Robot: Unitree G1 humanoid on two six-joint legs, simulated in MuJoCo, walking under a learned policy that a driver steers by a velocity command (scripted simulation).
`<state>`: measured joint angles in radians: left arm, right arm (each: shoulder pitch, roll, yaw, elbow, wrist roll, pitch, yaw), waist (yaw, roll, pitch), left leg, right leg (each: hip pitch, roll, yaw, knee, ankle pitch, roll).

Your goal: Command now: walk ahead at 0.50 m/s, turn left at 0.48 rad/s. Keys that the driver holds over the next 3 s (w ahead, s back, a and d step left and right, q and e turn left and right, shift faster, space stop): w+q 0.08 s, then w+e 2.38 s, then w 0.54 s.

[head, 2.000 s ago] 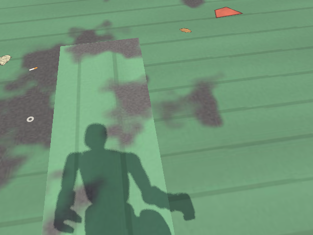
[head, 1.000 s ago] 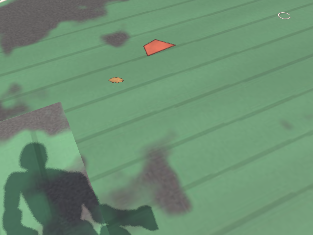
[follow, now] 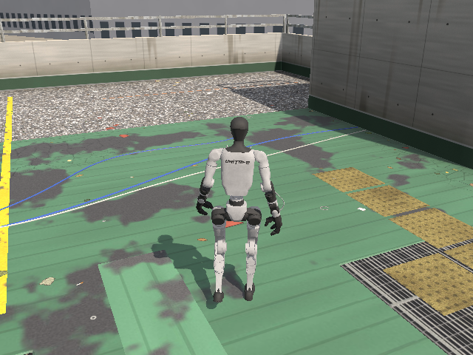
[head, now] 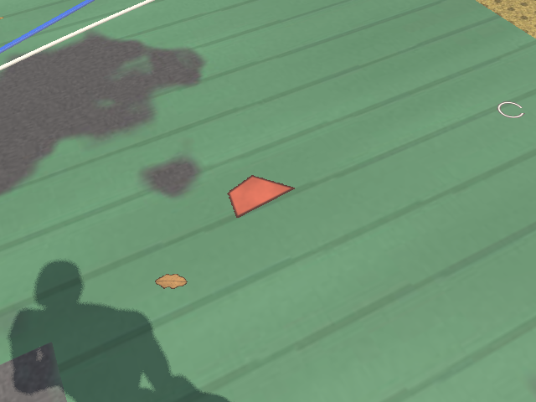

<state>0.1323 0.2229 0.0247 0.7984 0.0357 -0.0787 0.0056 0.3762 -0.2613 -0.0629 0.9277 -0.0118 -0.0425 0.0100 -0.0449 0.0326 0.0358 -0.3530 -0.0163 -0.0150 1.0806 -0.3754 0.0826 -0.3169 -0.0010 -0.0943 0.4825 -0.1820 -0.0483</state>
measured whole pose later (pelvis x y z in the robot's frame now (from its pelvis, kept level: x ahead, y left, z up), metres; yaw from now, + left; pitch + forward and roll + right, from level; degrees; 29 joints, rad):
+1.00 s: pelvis +0.48 -0.03 -0.01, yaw -20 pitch +0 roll +1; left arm 0.14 0.26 0.07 0.84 0.02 -0.02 -0.02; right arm 0.30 -0.23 -0.05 0.90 -0.02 -0.06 0.00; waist -0.03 0.01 0.08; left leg -0.29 0.10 0.07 1.21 -0.40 -0.01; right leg -0.39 0.08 -0.08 0.59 -0.22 -0.13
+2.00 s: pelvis +0.93 -0.30 -0.02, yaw -56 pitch +2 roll +1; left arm 0.01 0.26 0.03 0.69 0.05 -0.02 -0.07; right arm 0.41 -0.26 -0.04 0.90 -0.02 -0.05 -0.01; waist -0.06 0.00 0.06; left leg 0.04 0.10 0.30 0.53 -0.48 -0.04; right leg -0.47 0.03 -0.09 0.57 -0.16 -0.14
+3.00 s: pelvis +1.15 -0.80 +0.00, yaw -78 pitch +1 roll +2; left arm 0.02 0.23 -0.01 0.75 0.04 -0.04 -0.04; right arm 0.46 -0.24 -0.03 0.93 -0.01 -0.07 0.02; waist -0.09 -0.02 0.04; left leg 0.05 -0.03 0.07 0.27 -0.34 0.02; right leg -0.50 -0.02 -0.05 0.55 -0.13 -0.06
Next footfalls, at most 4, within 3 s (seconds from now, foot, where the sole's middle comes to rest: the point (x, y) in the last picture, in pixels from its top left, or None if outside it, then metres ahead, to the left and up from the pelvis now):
0.38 left None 0.32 0.14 -0.77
0.90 right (326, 365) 0.56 -0.11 -0.77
1.46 left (312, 243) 0.93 -0.11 -0.77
1.98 right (427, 231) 0.95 -0.46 -0.77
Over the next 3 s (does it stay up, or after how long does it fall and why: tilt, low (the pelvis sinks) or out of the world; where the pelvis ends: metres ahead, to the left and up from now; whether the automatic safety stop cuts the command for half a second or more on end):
stays up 1.15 -0.80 0.00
